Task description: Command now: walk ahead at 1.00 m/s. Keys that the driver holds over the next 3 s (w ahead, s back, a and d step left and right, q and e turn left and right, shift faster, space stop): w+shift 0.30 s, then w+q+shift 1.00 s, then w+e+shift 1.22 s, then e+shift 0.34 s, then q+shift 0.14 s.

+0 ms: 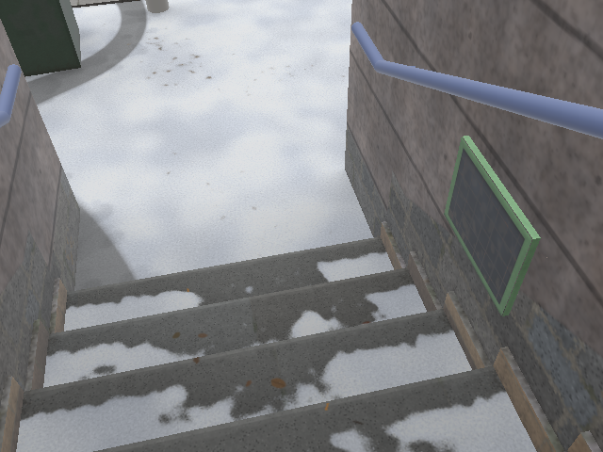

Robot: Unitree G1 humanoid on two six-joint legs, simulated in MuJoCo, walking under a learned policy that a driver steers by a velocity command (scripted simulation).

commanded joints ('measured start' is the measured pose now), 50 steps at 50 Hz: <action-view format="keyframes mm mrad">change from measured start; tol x64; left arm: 1 -73 71 23 -79 40 -1 -8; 50 177 140 12 -149 36 -40 -64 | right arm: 1 291 -32 11 93 23 -10 -6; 50 83 6 5 -132 76 0 -94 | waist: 1 -12 -140 60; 50 99 -249 -84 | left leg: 1 398 231 -328 -34 655 65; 9 -405 77 -170 -31 129 79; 13 -250 114 -78 623 880 42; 15 -623 -133 -124 1533 -350 22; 26 74 7 55 105 1043 -1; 34 709 213 -424 -3 1090 257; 39 -210 206 -710 -192 450 375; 47 -374 -112 -359 830 664 92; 50 -853 -42 -189 1298 -211 84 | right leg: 1 -669 -76 119 -156 195 -35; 14 862 -151 -82 -1230 908 -59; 25 -319 -184 -143 -1198 145 101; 31 -104 -277 -230 -378 1137 120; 34 -725 -156 -18 86 5 96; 50 824 -512 287 -1113 1289 111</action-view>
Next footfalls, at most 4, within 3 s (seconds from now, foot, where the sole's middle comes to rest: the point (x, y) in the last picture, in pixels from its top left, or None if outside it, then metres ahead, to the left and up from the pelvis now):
0.28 right None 0.41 -0.09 -0.91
0.64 left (306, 446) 0.69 0.03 -1.07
0.96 right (332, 355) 1.07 -0.07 -1.22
1.34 left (246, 327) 1.30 0.25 -1.38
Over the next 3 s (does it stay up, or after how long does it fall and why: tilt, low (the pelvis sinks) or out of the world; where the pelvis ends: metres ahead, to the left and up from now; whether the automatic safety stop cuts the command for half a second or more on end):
stays up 2.47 0.70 -0.93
